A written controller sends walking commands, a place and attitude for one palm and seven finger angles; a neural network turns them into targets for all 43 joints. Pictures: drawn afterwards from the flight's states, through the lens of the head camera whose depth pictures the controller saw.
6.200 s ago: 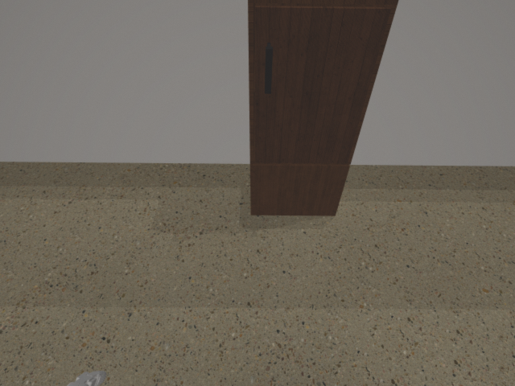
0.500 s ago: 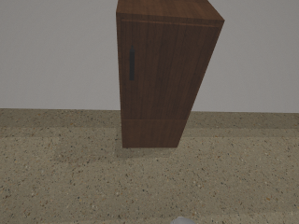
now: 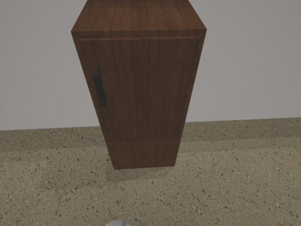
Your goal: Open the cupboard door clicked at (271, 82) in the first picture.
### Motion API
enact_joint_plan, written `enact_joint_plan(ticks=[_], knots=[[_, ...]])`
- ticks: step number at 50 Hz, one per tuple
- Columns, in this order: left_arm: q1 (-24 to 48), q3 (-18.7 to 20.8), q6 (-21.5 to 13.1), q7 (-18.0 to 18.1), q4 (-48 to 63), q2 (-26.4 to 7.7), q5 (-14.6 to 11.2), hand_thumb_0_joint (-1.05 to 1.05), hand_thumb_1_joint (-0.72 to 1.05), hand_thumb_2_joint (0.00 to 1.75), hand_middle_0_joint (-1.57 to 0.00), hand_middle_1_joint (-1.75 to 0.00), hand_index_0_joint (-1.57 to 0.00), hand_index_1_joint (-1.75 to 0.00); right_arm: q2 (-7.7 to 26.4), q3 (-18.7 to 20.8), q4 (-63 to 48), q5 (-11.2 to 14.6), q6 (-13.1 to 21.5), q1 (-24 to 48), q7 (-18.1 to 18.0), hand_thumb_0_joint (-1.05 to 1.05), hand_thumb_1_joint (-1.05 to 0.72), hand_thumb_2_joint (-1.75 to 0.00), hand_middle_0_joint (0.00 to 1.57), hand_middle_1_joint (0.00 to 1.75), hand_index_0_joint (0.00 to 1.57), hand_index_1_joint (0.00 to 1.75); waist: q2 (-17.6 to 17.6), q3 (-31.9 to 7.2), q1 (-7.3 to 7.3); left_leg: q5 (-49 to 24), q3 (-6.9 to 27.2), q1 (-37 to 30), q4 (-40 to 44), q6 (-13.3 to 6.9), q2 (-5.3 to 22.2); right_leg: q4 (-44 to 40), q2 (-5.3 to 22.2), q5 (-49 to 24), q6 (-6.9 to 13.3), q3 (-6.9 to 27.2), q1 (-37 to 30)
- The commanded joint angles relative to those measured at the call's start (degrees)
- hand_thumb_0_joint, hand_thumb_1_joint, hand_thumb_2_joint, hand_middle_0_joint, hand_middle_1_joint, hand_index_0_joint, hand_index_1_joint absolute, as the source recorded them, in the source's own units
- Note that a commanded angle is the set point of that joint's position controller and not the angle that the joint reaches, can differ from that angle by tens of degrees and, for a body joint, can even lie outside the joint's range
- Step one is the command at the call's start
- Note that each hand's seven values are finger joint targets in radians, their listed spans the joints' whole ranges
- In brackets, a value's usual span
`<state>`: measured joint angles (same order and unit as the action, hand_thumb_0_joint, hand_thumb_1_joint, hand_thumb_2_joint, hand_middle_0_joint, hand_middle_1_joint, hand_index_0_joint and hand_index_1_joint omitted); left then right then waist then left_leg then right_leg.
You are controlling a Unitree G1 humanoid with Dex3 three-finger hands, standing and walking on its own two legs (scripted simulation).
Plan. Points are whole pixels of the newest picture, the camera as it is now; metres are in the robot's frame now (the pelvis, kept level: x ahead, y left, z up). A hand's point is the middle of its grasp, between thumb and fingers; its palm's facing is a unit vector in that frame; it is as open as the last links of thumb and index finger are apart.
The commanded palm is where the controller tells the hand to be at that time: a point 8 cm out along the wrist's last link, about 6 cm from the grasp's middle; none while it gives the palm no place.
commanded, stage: come to a stop and stand still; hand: left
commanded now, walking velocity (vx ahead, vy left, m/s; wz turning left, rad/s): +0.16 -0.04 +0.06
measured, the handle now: (100, 87) +0.58 +0.21 +0.03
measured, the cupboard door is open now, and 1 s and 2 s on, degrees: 0 0 0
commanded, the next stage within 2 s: look again from close up in 1.60 s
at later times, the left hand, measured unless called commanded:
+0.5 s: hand out of the picture +0.07 +0.17 -0.18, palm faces +0.04 -0.96 -0.26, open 7.4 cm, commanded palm none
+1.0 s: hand out of the picture -0.02 +0.12 -0.15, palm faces +0.10 -0.96 -0.26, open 7.3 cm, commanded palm none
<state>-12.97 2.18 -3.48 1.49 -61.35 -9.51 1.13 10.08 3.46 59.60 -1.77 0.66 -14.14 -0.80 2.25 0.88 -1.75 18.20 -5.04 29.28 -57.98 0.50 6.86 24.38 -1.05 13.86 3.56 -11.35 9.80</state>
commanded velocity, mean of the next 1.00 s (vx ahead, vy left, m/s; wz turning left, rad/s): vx -0.04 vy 0.07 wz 0.00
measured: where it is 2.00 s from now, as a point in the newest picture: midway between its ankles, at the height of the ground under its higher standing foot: outside the picture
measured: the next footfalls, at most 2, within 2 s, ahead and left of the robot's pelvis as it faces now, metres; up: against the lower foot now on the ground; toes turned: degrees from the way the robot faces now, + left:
left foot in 0.14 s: +0.16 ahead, +0.10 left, +0.00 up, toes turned +8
right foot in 0.56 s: +0.04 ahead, -0.14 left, +0.00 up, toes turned -6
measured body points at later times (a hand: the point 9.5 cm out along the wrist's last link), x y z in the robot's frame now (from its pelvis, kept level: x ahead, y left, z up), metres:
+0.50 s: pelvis +0.03 -0.02 -0.01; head +0.06 -0.03 +0.44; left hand +0.07 +0.22 -0.16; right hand +0.13 -0.26 -0.16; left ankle +0.12 +0.10 -0.74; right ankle +0.02 -0.16 -0.70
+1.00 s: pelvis +0.00 -0.06 +0.01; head +0.01 -0.09 +0.46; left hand -0.02 +0.17 -0.13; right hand +0.01 -0.30 -0.16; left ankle -0.03 +0.10 -0.69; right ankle +0.02 -0.17 -0.74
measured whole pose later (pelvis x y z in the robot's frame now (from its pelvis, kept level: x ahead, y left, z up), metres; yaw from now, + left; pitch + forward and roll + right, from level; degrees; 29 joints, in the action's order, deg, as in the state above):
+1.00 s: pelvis +0.00 -0.06 +0.01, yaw +0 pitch +0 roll +3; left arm -19.6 1.8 -0.2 2.0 -59.7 -7.3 1.8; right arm 12.9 3.4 61.2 -1.4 -3.9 -16.0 0.0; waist 1.3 1.3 3.0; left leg 21.2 -1.3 19.2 -46.3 2.7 1.5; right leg 23.7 5.3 10.7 0.3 -4.2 13.0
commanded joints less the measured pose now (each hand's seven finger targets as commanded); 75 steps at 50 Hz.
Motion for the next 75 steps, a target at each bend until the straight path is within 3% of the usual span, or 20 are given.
enact_joint_plan(ticks=[1,6,8,10,13,21,25,27,28,29,31,36,40,50,53,56,58,63,69,75], knots=[[-4.36,0.67,-0.60,-0.31,0.57,-5.53,0.34,0.00,0.90,0.90,-0.20,-0.30,-0.20,-0.30,-0.57,-0.51,-2.04,0.31,0.27,-2.33,1.16,0.00,-0.90,-0.90,0.20,0.30,0.20,0.30,-7.37,3.33,0.58,-2.01,0.31,-4.36,11.77,0.22,0.24,-11.51,16.05,-14.71,6.97,11.13,3.80],[-6.10,-0.18,0.52,0.22,-0.96,-3.86,-0.52,0.00,0.90,0.90,-0.20,-0.30,-0.20,-0.30,0.62,-1.55,-0.05,0.48,1.61,-3.39,0.09,0.00,-0.90,-0.90,0.20,0.30,0.20,0.30,-2.04,0.08,-0.10,-20.89,1.10,-19.43,31.25,0.11,-1.75,1.23,11.35,-26.45,2.22,8.63,1.21],[-10.88,-1.24,1.24,0.87,-1.18,-0.93,-1.29,0.00,0.90,0.90,-0.20,-0.30,-0.20,-0.30,5.97,-1.12,0.64,0.88,2.08,-5.72,-1.22,0.00,-0.90,-0.90,0.20,0.30,0.20,0.30,7.14,-6.83,1.21,-58.41,10.69,-31.20,29.52,-6.07,10.30,6.40,6.18,-7.90,-3.65,6.45,5.33],[-12.25,-1.30,2.67,1.40,-2.02,-1.59,-1.07,0.00,0.90,0.90,-0.20,-0.30,-0.20,-0.30,6.63,-1.34,0.49,1.56,1.06,-0.86,-2.11,0.00,-0.90,-0.90,0.20,0.30,0.20,0.30,12.62,-3.74,2.65,-63.97,10.86,-28.07,33.39,-9.60,12.96,8.85,5.82,10.73,-5.09,7.32,4.75],[-9.15,-0.23,4.29,1.40,-0.60,-4.34,-0.66,0.00,0.90,0.90,-0.20,-0.30,-0.20,-0.30,7.12,-0.48,0.28,1.53,0.00,-0.61,-2.92,0.00,-0.90,-0.90,0.20,0.30,0.20,0.30,8.20,-1.11,1.23,-68.60,11.79,-28.66,35.76,-11.50,13.82,18.54,5.50,16.16,-5.21,9.62,9.81],[-7.57,1.96,6.31,0.62,3.65,-2.01,0.01,0.00,0.90,0.90,-0.20,-0.30,-0.20,-0.30,8.79,2.20,-4.09,0.45,-1.63,5.71,-2.00,0.00,-0.90,-0.90,0.20,0.30,0.20,0.30,2.28,-8.29,2.13,-36.48,7.16,-21.18,36.64,-11.68,13.07,33.40,4.10,13.97,-5.50,10.99,11.86],[-10.92,1.41,5.52,0.18,2.95,-1.18,0.10,0.00,0.90,0.90,-0.20,-0.30,-0.20,-0.30,7.88,1.98,-4.53,0.17,-2.01,9.53,-0.64,0.00,-0.90,-0.90,0.20,0.30,0.20,0.30,8.55,-4.51,4.18,0.45,7.39,-8.36,40.24,-7.47,9.21,16.33,4.34,8.69,-4.55,7.40,0.54],[-15.62,1.42,4.53,0.30,0.92,-4.02,0.89,0.00,0.90,0.90,-0.20,-0.30,-0.20,-0.30,4.79,1.29,-4.25,0.75,-2.76,8.46,-0.06,0.00,-0.90,-0.90,0.20,0.30,0.20,0.30,-2.26,-1.31,6.05,13.94,2.78,-0.39,32.38,-2.20,1.30,-0.41,5.90,7.21,-4.71,9.34,-5.52],[-13.24,1.54,3.83,0.38,2.34,-8.51,1.40,0.00,0.90,0.90,-0.20,-0.30,-0.20,-0.30,1.00,0.45,-5.14,1.37,-3.54,7.64,0.37,0.00,-0.90,-0.90,0.20,0.30,0.20,0.30,-17.29,2.95,5.06,13.21,0.02,0.94,19.71,1.33,-4.38,-14.07,17.28,26.68,-1.11,27.62,4.84],[-7.26,1.51,4.33,0.54,5.51,-11.66,0.92,0.00,0.90,0.90,-0.20,-0.30,-0.20,-0.30,2.86,0.95,-6.62,0.98,-4.05,9.19,0.80,0.00,-0.90,-0.90,0.20,0.30,0.20,0.30,-18.60,8.81,4.93,10.87,3.27,-0.92,12.37,0.81,-4.21,-22.63,23.58,37.12,2.06,36.17,17.25],[-1.25,2.54,3.91,0.80,7.43,-13.53,0.90,0.00,0.90,0.90,-0.20,-0.30,-0.20,-0.30,3.85,1.22,-5.37,0.42,-4.64,7.22,1.24,0.00,-0.90,-0.90,0.20,0.30,0.20,0.30,-13.77,10.78,3.01,5.04,6.51,-2.10,4.10,0.40,-4.18,-23.57,23.65,34.69,2.19,36.81,22.71],[-3.41,2.33,2.74,0.62,6.70,-10.46,0.11,0.00,0.90,0.90,-0.20,-0.30,-0.20,-0.30,5.78,1.41,-2.24,0.05,-3.45,-1.92,1.71,0.00,-0.90,-0.90,0.20,0.30,0.20,0.30,-9.97,4.51,2.38,-4.54,5.61,2.26,-1.74,1.76,-5.48,-13.75,17.70,6.47,0.40,21.33,3.77],[-10.82,2.29,2.31,1.04,4.29,-9.14,0.10,0.00,0.90,0.90,-0.20,-0.30,-0.20,-0.30,5.88,1.12,-3.96,0.15,-3.14,0.58,1.35,0.00,-0.90,-0.90,0.20,0.30,0.20,0.30,-10.63,-0.47,5.75,-2.10,5.96,5.28,0.26,2.96,-5.43,-10.36,19.56,-5.37,2.74,22.02,-8.51],[-7.74,2.38,3.10,0.76,3.01,-9.66,1.16,0.00,0.90,0.90,-0.20,-0.30,-0.20,-0.30,3.11,-0.20,-3.15,1.26,-2.24,-0.39,0.79,0.00,-0.90,-0.90,0.20,0.30,0.20,0.30,-16.34,1.08,4.35,4.59,2.58,-10.54,21.07,1.40,-5.77,-9.95,18.35,-4.39,4.40,20.85,1.36],[-4.60,1.95,3.86,0.58,2.53,-8.28,0.18,0.00,0.90,0.90,-0.20,-0.30,-0.20,-0.30,2.59,-0.82,-0.17,1.41,-1.20,-6.63,0.14,0.00,-0.90,-0.90,0.20,0.30,0.20,0.30,-11.28,0.47,1.15,-6.68,1.55,-24.98,35.34,0.75,-6.09,-4.92,12.62,3.81,-0.22,15.79,10.65],[-6.51,0.53,4.49,0.28,2.75,-1.89,-0.24,0.00,0.90,0.90,-0.20,-0.30,-0.20,-0.30,10.27,0.21,-1.83,0.76,-0.63,-4.12,-0.61,0.00,-0.90,-0.90,0.20,0.30,0.20,0.30,9.61,3.34,2.23,5.35,20.17,-15.26,47.96,-6.02,10.57,9.16,4.66,10.59,-4.63,7.09,12.06],[-5.72,0.21,4.71,-0.01,1.40,-1.46,0.49,0.00,0.90,0.90,-0.20,-0.30,-0.20,-0.30,7.93,-0.58,-2.17,0.64,-0.41,1.12,-0.87,0.00,-0.90,-0.90,0.20,0.30,0.20,0.30,9.42,7.09,3.46,11.40,17.03,-6.56,51.31,-6.43,7.25,12.80,5.18,7.73,-4.69,7.77,7.20],[-8.88,-0.66,3.76,-0.19,-1.76,-2.37,0.06,0.00,0.90,0.90,-0.20,-0.30,-0.20,-0.30,5.22,-1.68,-0.64,1.01,0.20,0.86,-1.69,0.00,-0.90,-0.90,0.20,0.30,0.20,0.30,4.70,4.35,4.49,-12.37,9.66,-15.42,41.35,-5.13,1.92,1.07,5.90,-2.04,-4.78,9.91,3.85],[-5.76,-1.15,2.64,0.43,-2.76,-3.93,-0.38,0.00,0.90,0.90,-0.20,-0.30,-0.20,-0.30,4.50,-1.89,1.72,1.43,0.66,-2.72,-1.47,0.00,-0.90,-0.90,0.20,0.30,0.20,0.30,-6.88,-0.66,1.81,-19.62,6.71,-22.03,37.09,-1.78,-0.31,-2.43,8.39,-15.13,-3.46,12.14,0.20],[-4.72,-1.14,3.26,0.53,-2.99,-3.98,-0.48,0.00,0.90,0.90,-0.20,-0.30,-0.20,-0.30,4.35,-2.51,3.37,1.42,0.95,-2.85,-1.48,0.00,-0.90,-0.90,0.20,0.30,0.20,0.30,-1.69,1.76,2.55,-17.10,7.18,-20.01,40.02,-1.86,-0.11,-3.79,7.93,-9.06,-3.96,11.46,-1.19]])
